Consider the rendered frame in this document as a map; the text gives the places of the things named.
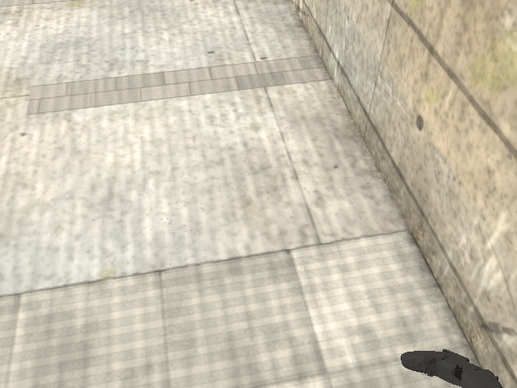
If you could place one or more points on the right robot hand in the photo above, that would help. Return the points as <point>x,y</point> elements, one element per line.
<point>451,367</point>

